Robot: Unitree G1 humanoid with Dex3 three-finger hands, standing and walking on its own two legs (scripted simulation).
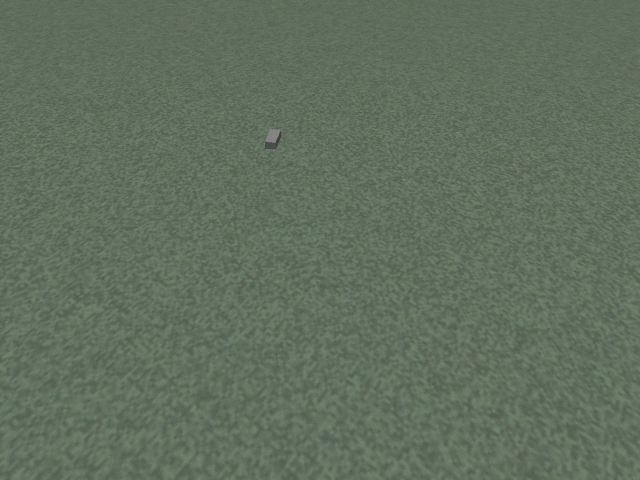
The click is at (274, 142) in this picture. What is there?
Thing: flat box
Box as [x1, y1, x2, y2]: [265, 129, 280, 148]
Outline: 270,129 265,140 265,147 275,148 280,137 280,130
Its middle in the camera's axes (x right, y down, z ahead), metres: -0.26 -0.57 +2.12
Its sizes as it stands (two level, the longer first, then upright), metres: 0.121 0.058 0.040
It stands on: the floor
